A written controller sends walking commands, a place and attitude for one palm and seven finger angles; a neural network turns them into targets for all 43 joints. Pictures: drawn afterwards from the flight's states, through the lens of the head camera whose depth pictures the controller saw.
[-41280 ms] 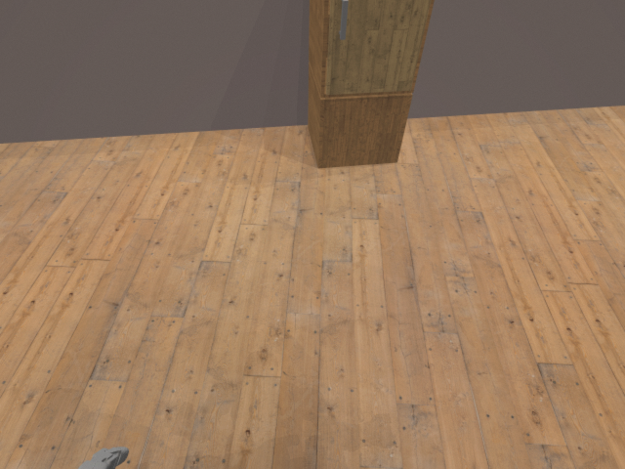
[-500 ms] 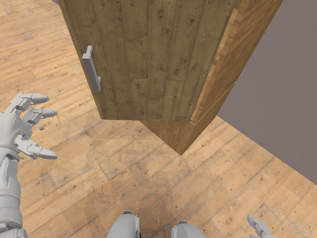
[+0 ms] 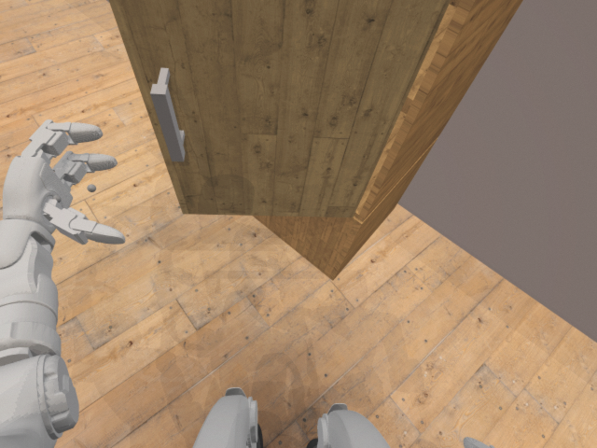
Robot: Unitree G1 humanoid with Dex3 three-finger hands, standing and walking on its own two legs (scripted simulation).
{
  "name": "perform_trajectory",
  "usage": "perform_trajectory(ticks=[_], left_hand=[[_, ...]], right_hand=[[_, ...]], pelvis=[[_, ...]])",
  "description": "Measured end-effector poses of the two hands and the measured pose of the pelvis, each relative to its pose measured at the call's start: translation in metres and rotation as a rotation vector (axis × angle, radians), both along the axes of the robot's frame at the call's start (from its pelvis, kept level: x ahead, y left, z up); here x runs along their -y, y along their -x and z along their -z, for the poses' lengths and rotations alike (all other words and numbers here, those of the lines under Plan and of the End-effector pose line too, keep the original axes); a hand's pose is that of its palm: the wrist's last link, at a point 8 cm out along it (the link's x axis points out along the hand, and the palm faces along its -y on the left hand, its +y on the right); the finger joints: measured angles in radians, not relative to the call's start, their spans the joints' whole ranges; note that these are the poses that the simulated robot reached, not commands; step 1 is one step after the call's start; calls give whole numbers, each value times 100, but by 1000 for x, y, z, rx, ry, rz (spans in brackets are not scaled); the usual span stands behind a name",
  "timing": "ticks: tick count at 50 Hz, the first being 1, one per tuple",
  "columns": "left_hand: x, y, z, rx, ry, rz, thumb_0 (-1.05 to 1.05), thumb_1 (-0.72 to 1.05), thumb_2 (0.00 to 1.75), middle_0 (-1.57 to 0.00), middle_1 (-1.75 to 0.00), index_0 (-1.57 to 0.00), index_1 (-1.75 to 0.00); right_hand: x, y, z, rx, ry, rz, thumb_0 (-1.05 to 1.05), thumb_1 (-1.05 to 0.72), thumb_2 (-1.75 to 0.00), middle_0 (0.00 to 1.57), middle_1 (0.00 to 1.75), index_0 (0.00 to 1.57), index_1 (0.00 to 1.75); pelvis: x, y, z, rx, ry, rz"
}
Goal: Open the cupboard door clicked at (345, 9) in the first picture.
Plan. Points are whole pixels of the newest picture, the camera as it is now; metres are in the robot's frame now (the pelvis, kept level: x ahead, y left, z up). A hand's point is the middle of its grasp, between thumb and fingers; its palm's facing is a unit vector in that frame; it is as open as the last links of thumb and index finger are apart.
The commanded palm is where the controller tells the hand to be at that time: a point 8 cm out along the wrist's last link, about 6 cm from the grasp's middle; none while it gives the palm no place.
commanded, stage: move the hooked fingers beside the handle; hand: left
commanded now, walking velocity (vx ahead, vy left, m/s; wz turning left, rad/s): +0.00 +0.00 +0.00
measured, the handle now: (171, 117) +0.56 +0.19 +0.05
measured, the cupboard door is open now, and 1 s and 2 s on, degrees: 42 42 42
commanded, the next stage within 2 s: slide the fingers in behind the handle in 1.36 s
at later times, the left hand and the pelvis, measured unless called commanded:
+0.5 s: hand (118, 139) +0.51 +0.26 +0.05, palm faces +0.06 -1.00 -0.01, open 14.0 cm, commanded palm +0.50 +0.29 +0.05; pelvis +0.00 +0.00 -0.02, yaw -2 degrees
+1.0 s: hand (117, 130) +0.52 +0.26 +0.06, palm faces +0.05 -1.00 -0.02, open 14.0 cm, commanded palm +0.51 +0.28 +0.04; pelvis +0.01 +0.00 -0.02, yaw -2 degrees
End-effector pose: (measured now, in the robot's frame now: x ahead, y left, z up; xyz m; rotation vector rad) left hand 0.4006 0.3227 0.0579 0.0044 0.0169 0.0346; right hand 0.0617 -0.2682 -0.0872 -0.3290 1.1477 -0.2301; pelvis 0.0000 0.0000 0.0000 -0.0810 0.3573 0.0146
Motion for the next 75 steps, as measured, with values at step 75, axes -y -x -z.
perform_trajectory(ticks=[75], left_hand=[[20,-91,2,-28,-26,-20,-1,-50,30,-30,-120,-30,-120]], right_hand=[[5,69,11,-262,-5,122,1,-91,-90,21,30,21,30]], pelvis=[[9,-5,13,-93,17,25]])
